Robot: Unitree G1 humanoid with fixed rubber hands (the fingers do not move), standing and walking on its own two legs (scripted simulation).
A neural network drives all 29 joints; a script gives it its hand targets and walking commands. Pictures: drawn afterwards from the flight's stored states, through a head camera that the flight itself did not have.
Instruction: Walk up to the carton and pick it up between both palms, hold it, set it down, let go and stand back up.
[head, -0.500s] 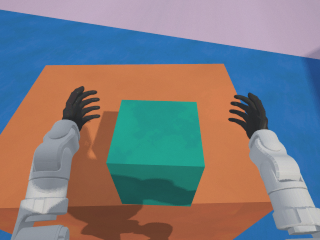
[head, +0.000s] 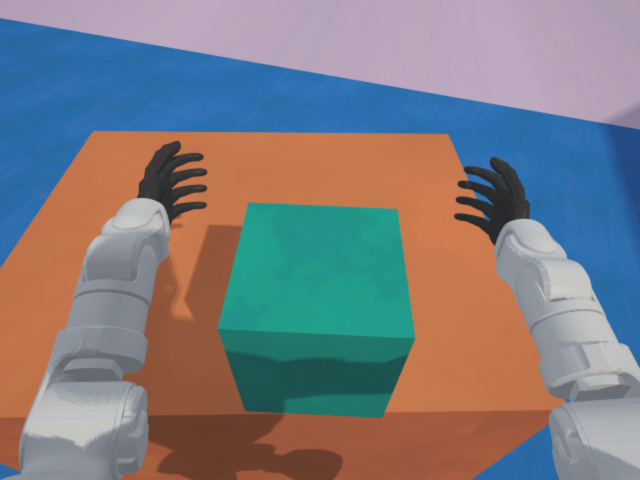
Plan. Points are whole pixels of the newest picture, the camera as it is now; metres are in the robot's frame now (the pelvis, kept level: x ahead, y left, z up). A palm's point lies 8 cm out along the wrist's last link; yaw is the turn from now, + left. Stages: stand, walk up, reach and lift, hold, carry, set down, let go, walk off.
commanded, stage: reach and lift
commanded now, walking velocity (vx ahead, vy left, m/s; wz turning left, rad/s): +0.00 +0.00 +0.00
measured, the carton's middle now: (317, 314) +0.37 +0.03 -0.03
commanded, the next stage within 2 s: none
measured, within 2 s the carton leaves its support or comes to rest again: neither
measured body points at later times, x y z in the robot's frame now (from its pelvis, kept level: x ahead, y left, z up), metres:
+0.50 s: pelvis -0.01 +0.00 -0.01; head +0.03 +0.01 +0.43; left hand +0.41 +0.20 +0.04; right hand +0.40 -0.17 +0.03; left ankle -0.02 +0.12 -0.75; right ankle +0.01 -0.12 -0.75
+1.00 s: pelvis -0.03 -0.01 -0.04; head +0.03 +0.00 +0.40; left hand +0.41 +0.17 +0.01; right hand +0.40 -0.17 +0.01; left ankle -0.02 +0.12 -0.75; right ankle +0.01 -0.12 -0.75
